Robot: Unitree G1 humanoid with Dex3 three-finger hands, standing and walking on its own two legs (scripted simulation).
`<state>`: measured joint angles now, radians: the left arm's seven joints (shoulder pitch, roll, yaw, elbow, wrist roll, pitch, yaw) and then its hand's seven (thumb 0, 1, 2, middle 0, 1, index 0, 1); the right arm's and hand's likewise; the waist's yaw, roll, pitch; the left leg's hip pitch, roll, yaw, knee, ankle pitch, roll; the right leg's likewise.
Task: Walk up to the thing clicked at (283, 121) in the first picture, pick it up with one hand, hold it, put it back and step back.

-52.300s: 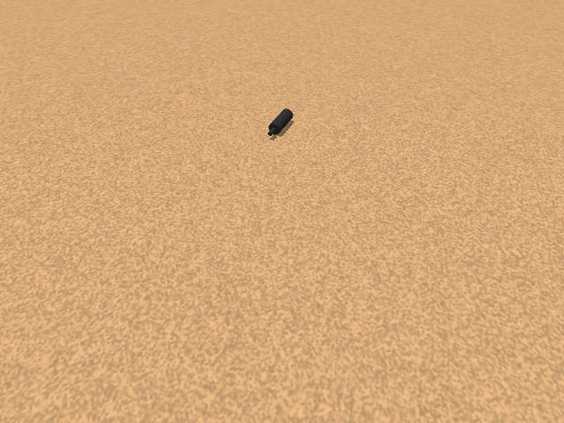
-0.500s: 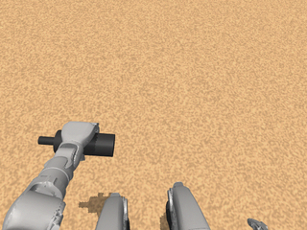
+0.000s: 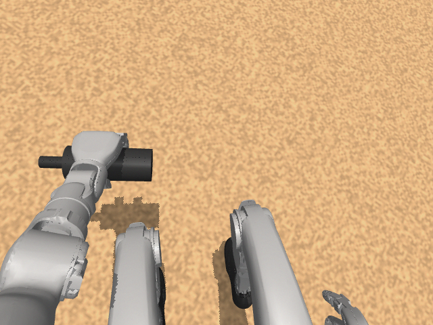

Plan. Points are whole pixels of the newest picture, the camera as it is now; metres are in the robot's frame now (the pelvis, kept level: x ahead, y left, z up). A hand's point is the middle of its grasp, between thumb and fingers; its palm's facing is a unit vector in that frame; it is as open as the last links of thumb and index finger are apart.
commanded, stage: crouch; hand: left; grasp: from above
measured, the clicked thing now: (98, 163) +0.45 +0.18 -0.18
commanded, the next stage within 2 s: lower in 0.90 s
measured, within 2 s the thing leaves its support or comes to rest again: neither
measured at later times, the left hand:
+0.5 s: hand (116, 168) +0.45 +0.16 -0.26, palm faces -0.51 +0.03 -0.86, open 10.1 cm
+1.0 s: hand (121, 166) +0.47 +0.15 -0.30, palm faces -0.47 +0.04 -0.88, open 10.1 cm
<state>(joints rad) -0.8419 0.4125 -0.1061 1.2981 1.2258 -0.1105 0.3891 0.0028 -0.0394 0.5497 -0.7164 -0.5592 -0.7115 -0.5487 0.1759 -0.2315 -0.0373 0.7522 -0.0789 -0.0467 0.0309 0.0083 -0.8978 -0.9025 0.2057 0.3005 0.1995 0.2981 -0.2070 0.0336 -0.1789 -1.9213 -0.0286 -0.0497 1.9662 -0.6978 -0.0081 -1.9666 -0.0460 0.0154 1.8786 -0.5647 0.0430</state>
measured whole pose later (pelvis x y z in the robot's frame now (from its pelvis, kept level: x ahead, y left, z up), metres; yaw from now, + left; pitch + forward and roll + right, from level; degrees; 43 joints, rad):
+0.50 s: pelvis +0.00 +0.00 -0.07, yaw -1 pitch +38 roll -3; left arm -0.96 0.46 -0.07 1.41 1.23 -0.11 0.39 0.00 -0.05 0.60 -0.70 -0.56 -0.69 -0.55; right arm 0.17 -0.25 -0.02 0.73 -0.12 -0.05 0.10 0.01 -0.91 -0.91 0.20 0.30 0.20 0.30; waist -0.26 0.03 -0.11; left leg -2.12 -0.04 -0.07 2.20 -0.74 -0.02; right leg -2.17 -0.04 0.01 2.10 -0.59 0.05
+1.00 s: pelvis -0.01 +0.00 -0.12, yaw -1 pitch +36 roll -5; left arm -1.07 0.52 -0.03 1.58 1.28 -0.13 0.48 0.00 -0.03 0.59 -0.68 -0.58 -0.68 -0.57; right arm 0.19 -0.27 0.03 0.76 -0.16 -0.09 0.15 0.01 -0.91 -0.90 0.20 0.30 0.20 0.30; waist -0.30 0.03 -0.06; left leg -2.26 -0.05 -0.08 2.35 -0.73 -0.02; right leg -2.30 -0.04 0.01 2.23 -0.57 0.05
